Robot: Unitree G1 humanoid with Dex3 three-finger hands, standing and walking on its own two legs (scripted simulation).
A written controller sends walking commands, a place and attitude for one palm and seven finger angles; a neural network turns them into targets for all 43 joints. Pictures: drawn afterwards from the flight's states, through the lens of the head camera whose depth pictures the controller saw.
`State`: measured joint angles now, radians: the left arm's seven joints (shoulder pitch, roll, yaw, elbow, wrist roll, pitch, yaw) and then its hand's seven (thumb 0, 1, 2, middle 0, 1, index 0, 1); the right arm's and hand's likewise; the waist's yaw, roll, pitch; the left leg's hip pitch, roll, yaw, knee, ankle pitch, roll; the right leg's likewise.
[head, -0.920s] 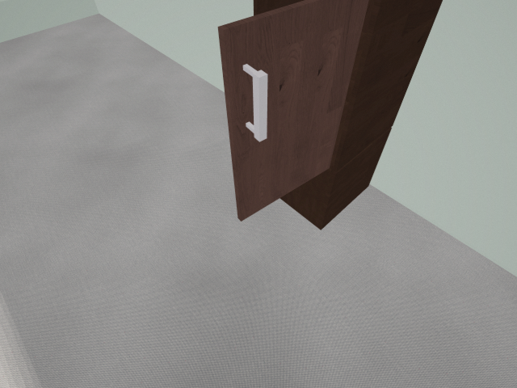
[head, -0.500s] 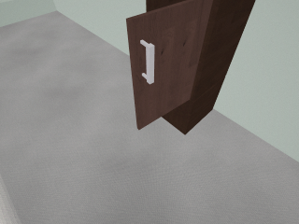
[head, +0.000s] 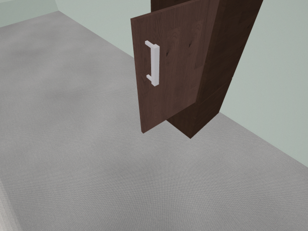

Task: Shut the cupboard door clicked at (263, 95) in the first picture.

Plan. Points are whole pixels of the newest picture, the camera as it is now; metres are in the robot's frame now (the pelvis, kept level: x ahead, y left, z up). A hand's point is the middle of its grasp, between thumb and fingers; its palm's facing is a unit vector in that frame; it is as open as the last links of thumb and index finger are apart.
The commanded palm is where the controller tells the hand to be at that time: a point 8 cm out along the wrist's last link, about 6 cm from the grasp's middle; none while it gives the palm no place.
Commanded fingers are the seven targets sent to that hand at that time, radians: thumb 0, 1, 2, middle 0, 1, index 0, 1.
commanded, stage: look at it before walking up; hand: left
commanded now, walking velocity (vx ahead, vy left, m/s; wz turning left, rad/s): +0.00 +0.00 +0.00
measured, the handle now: (151, 64) +0.64 +0.04 +0.08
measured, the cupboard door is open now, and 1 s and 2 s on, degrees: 83 83 83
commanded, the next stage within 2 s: walk around to get in front in 0.02 s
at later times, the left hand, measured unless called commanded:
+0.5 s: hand out of the picture +0.06 +0.20 -0.18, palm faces -0.13 -0.96 -0.25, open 7.4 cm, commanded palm none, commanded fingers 0.00 0.90 0.90 -0.20 -0.30 -0.20 -0.30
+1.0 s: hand out of the picture +0.08 +0.16 -0.17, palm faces -0.30 -0.92 -0.25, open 7.4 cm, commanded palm none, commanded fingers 0.00 0.90 0.90 -0.20 -0.30 -0.20 -0.30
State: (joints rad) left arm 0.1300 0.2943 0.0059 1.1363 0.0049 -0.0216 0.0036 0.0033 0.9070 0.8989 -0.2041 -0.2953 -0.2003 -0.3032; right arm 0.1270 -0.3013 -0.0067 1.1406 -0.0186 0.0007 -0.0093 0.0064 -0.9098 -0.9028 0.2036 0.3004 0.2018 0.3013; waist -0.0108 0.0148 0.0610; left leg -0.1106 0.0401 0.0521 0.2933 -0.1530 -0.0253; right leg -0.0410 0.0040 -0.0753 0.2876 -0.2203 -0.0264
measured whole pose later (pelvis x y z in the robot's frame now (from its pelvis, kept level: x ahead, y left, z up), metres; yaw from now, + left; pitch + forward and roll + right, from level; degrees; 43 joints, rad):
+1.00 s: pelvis -0.02 -0.02 -0.01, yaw -24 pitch +3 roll +2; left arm 0.23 0.20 0.08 0.95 0.03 0.03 0.01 0.00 0.91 0.90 -0.21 -0.30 -0.20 -0.30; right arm 0.02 -0.20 -0.05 0.91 0.00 0.05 -0.04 0.01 -0.91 -0.90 0.20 0.30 0.20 0.30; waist 0.05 -0.02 0.10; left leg -0.39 0.01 -0.04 0.84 -0.44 -0.06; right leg -0.28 0.11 0.17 0.46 -0.21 -0.07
